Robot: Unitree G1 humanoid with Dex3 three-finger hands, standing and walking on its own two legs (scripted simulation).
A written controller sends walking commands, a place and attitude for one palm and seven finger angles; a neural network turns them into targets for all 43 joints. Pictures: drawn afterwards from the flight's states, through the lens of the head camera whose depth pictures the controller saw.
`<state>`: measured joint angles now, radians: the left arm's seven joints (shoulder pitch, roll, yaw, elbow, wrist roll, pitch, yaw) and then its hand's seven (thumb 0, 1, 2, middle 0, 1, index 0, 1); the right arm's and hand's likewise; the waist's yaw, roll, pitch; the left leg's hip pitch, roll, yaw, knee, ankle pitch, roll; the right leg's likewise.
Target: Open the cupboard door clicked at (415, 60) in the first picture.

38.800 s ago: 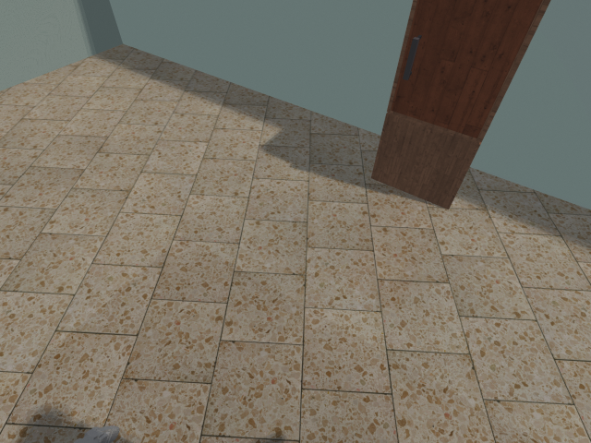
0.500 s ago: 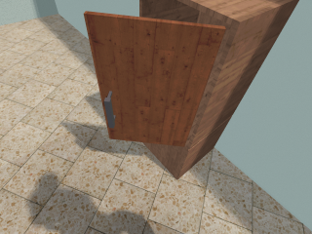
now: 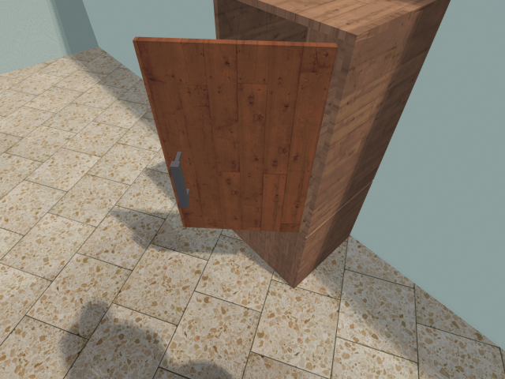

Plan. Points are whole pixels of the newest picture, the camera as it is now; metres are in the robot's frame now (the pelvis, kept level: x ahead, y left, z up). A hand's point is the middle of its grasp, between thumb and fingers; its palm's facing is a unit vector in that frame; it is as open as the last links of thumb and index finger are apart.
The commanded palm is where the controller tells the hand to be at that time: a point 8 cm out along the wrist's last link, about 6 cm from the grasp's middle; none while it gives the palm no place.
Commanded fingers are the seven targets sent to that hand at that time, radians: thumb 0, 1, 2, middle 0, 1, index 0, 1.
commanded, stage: come to a stop and stand still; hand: left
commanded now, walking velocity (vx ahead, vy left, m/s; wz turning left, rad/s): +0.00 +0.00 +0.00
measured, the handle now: (181, 180) +0.59 +0.22 -0.10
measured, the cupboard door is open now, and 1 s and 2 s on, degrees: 45 45 45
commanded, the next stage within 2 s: look again from close up in 0.24 s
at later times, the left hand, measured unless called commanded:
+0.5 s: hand out of the picture -0.03 +0.17 -0.18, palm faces +0.02 -0.98 -0.18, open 7.4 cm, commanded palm none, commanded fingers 0.00 0.90 0.90 -0.20 -0.30 -0.20 -0.30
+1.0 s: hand out of the picture +0.04 +0.22 -0.18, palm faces +0.00 -0.98 -0.21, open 7.4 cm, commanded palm none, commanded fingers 0.00 0.90 0.90 -0.20 -0.30 -0.20 -0.30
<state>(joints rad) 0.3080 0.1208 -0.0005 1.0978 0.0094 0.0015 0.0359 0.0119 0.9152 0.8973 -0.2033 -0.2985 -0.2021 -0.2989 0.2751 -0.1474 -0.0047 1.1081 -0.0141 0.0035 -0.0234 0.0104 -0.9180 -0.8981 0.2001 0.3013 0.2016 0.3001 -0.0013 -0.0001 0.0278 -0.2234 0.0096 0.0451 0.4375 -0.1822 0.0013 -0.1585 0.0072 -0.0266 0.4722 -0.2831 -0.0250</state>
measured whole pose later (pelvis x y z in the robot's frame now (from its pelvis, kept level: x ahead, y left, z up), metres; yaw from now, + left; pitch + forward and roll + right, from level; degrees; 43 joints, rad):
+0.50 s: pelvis -0.01 +0.01 -0.01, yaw +0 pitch -1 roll -1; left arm 0.35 0.11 -0.01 1.10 0.01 -0.02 0.04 0.01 0.91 0.90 -0.20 -0.30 -0.20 -0.30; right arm 0.33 -0.14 0.00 1.07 -0.02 -0.01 -0.01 0.01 -0.91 -0.90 0.20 0.30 0.20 0.30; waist -0.03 0.04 0.03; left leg -0.32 0.02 0.02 0.58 -0.24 0.01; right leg -0.21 0.02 -0.04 0.52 -0.30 -0.02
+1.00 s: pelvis +0.02 +0.03 +0.00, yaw -1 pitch +0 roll +0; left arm 0.27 0.19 0.00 1.07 0.02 -0.01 0.03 0.01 0.91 0.90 -0.20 -0.30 -0.20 -0.30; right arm 0.23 -0.18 0.01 1.08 -0.02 -0.03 -0.01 0.01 -0.91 -0.90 0.20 0.30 0.20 0.30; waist 0.00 -0.02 0.03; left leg -0.25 -0.02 0.07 0.48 -0.23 0.05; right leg -0.17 -0.02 0.00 0.48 -0.30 0.02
